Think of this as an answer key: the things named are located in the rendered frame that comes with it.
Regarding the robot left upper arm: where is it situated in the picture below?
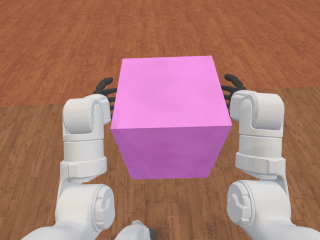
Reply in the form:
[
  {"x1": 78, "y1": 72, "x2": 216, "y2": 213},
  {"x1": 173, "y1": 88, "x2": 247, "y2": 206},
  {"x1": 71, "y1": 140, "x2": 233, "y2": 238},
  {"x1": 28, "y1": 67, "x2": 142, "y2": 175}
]
[{"x1": 21, "y1": 184, "x2": 115, "y2": 240}]

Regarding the robot left shin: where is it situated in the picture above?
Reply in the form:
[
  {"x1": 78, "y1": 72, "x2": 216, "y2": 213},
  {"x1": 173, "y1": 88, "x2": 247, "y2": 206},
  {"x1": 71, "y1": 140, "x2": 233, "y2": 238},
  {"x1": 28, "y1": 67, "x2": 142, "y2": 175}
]
[{"x1": 132, "y1": 220, "x2": 151, "y2": 240}]

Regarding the robot left thigh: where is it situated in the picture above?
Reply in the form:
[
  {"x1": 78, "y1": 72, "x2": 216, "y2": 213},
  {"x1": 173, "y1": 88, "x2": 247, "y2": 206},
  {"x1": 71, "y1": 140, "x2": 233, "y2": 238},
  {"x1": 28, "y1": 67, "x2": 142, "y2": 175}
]
[{"x1": 114, "y1": 224, "x2": 150, "y2": 240}]

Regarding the right robot hand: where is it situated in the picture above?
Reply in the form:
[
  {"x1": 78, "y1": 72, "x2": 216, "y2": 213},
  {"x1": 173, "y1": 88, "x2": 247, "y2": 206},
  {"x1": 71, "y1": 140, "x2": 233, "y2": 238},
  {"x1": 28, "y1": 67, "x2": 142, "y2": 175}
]
[{"x1": 221, "y1": 74, "x2": 246, "y2": 118}]

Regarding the robot right forearm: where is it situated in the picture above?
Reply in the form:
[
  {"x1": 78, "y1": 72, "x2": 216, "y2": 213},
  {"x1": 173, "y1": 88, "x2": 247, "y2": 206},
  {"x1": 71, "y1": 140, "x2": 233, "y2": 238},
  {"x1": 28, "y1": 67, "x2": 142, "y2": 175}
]
[{"x1": 229, "y1": 90, "x2": 291, "y2": 217}]

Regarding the robot right upper arm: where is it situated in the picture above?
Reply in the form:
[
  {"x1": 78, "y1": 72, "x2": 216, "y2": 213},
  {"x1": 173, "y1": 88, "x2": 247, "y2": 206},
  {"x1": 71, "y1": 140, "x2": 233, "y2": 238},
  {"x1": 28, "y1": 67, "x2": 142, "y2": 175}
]
[{"x1": 226, "y1": 180, "x2": 320, "y2": 240}]

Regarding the left robot hand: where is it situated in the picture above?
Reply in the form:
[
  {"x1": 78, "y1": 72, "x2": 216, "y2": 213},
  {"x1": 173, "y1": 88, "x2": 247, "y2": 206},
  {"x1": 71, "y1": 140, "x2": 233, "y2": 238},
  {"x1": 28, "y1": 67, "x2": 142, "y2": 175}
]
[{"x1": 93, "y1": 77, "x2": 118, "y2": 119}]

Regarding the carton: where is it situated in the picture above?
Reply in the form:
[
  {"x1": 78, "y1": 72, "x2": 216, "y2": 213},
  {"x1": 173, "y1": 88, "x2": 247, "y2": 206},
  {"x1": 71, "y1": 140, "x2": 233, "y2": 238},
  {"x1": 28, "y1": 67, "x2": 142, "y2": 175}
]
[{"x1": 110, "y1": 55, "x2": 233, "y2": 180}]

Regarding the robot left forearm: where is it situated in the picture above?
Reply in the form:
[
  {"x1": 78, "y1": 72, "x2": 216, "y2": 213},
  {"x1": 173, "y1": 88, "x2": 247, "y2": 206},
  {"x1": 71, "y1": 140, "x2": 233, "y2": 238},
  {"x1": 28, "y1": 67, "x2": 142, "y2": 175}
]
[{"x1": 55, "y1": 94, "x2": 111, "y2": 222}]

